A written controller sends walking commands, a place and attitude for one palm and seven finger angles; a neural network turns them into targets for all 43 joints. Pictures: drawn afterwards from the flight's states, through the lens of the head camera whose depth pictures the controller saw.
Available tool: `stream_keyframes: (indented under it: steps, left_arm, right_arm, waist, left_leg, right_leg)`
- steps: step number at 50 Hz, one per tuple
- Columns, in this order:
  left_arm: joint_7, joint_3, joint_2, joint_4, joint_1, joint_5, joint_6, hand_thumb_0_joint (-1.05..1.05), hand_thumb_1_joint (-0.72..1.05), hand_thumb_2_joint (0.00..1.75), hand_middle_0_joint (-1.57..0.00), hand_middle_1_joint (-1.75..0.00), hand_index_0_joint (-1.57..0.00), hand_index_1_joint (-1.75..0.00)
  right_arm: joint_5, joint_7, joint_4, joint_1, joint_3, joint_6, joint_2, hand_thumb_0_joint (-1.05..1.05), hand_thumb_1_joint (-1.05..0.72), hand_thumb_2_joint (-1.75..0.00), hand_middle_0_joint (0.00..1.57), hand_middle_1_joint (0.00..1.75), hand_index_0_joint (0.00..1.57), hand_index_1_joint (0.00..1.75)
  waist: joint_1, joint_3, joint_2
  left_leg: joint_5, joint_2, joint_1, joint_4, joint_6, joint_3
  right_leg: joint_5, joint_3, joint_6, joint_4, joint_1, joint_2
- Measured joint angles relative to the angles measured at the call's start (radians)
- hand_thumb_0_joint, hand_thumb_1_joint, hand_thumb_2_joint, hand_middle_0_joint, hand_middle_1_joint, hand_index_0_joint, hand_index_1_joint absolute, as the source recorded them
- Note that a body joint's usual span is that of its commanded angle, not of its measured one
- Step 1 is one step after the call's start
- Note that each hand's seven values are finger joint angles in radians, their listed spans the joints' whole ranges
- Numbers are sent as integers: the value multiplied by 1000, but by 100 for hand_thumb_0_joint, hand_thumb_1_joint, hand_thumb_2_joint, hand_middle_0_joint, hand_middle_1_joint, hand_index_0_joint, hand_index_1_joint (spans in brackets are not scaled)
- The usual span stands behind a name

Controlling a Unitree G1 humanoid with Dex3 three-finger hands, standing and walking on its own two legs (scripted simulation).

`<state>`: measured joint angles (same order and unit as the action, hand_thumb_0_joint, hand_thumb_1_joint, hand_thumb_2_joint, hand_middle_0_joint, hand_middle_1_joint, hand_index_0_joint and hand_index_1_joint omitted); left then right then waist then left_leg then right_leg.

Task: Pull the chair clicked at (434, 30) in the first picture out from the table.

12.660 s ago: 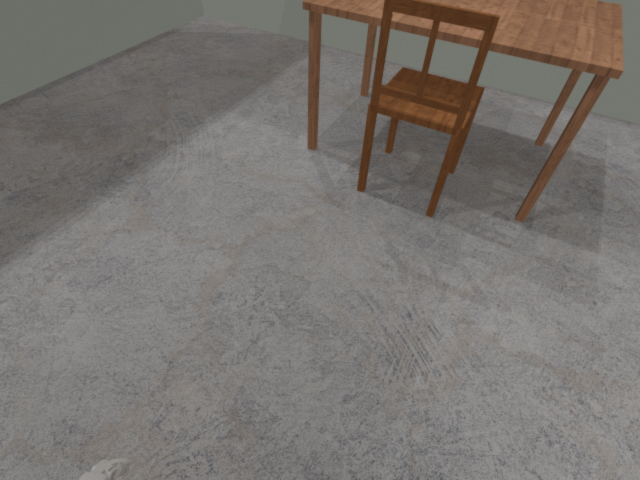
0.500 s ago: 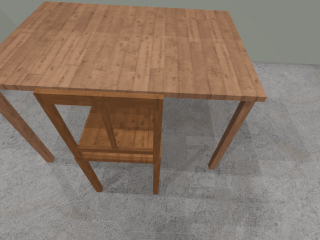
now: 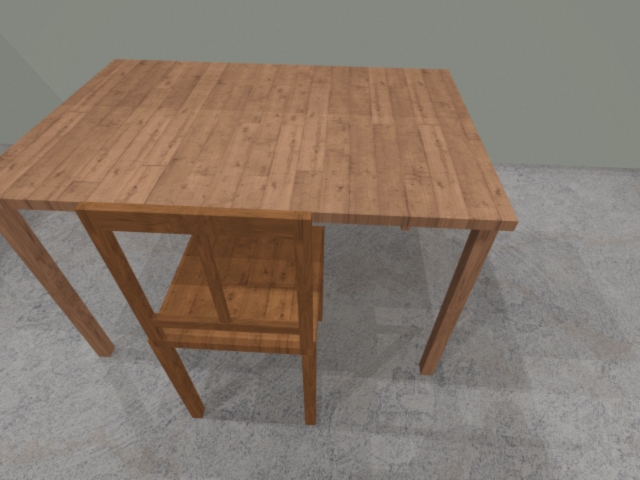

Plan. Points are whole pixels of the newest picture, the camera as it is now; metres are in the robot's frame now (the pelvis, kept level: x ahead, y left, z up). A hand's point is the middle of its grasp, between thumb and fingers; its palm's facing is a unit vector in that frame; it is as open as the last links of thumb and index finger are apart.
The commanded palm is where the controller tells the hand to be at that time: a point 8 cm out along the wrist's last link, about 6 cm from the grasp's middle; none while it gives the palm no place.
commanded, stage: look again from close up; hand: left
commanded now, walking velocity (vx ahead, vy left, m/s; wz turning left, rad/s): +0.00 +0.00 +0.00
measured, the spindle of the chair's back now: (213, 281) +0.48 +0.23 -0.10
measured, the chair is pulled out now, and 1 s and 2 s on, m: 0.00 0.00 0.00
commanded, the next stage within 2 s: none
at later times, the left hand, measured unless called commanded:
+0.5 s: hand out of the picture -0.05 +0.18 -0.17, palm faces +0.04 -0.99 -0.16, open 7.4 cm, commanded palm none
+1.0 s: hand out of the picture -0.04 +0.20 -0.18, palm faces +0.03 -0.99 -0.15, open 7.4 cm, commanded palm none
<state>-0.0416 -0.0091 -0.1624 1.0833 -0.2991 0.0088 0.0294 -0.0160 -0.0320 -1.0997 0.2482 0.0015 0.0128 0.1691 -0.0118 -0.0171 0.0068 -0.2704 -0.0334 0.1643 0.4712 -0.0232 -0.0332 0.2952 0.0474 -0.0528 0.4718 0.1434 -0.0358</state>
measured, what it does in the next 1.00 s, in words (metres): shifts its weight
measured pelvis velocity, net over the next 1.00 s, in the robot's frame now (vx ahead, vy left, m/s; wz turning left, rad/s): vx -0.02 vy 0.05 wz -0.01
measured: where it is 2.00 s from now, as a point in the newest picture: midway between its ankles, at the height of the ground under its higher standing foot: outside the picture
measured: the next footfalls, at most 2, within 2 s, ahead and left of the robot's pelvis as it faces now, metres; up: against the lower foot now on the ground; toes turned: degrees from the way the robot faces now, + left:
none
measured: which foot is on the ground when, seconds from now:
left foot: down 0.00-1.00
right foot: down 0.00-1.00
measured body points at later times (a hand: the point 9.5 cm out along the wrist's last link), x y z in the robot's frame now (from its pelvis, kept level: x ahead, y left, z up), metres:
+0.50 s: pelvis -0.01 +0.02 +0.00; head -0.02 +0.03 +0.45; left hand -0.05 +0.23 -0.16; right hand -0.04 -0.18 -0.16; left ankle -0.01 +0.13 -0.74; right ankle -0.02 -0.08 -0.74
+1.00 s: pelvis -0.02 +0.05 +0.00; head -0.02 +0.06 +0.45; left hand -0.04 +0.25 -0.16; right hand -0.04 -0.16 -0.16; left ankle -0.01 +0.13 -0.74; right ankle -0.02 -0.08 -0.74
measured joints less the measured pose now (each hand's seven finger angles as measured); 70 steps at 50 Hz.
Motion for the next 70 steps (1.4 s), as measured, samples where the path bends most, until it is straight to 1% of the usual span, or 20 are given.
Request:
stream_keyframes:
  steps: [10,19,32,51,70]
  left_arm:
    - [7,-7,18,24,-63,0,-5,0,91,90,-20,-30,-20,-30]
    - [4,-8,31,38,-88,-1,-4,0,91,90,-20,-30,-20,-30]
    - [-1,-6,41,25,-72,-1,0,0,91,90,-20,-30,-20,-30]
    - [-3,-1,43,22,-68,4,-6,0,91,90,-20,-30,-20,-30]
    - [-3,-3,51,30,-82,5,-7,0,91,90,-20,-30,-20,-30]
  right_arm:
    - [2,6,-29,30,11,-5,-15,1,-92,-89,19,30,19,30]
    - [5,6,-60,68,19,-2,-43,0,-91,-89,20,30,19,30]
    - [4,5,-69,78,19,7,-65,0,-91,-89,20,30,20,30]
    - [5,3,-57,70,14,15,-62,0,-91,-89,20,30,20,30]
    - [6,3,-57,68,11,15,-60,0,-91,-89,20,30,20,30]
  waist:
    - [13,17,-10]
    - [11,22,-15]
    - [7,11,-23]
    - [8,16,-29]
    - [9,25,-24]
  left_leg:
    - [33,6,10,-30,7,5]
    - [41,16,21,-34,20,-1]
    - [39,37,31,-27,44,-17]
    - [42,65,26,-38,75,-37]
    - [52,76,19,-62,84,-46]
  right_leg:
    - [-36,5,6,-38,4,5]
    - [-47,0,18,-44,15,15]
    - [-45,-16,41,-29,31,36]
    - [-49,-35,72,-28,35,64]
    - [-53,-45,81,-36,38,75]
